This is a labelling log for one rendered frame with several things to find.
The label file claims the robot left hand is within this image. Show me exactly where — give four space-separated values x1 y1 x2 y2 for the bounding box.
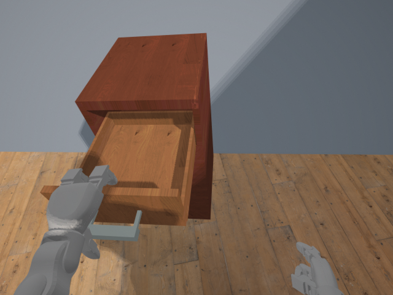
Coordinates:
46 165 118 259

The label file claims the robot right hand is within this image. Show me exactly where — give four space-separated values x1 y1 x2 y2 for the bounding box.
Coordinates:
291 242 338 295

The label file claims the left robot forearm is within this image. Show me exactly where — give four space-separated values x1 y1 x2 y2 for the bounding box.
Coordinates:
14 229 85 295

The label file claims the handle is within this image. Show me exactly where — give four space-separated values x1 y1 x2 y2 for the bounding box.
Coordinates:
88 210 142 242

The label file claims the drawer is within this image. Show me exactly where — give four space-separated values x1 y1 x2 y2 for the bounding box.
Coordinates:
40 111 197 226

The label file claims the cabinet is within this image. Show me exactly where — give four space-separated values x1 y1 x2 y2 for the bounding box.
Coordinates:
75 33 214 219

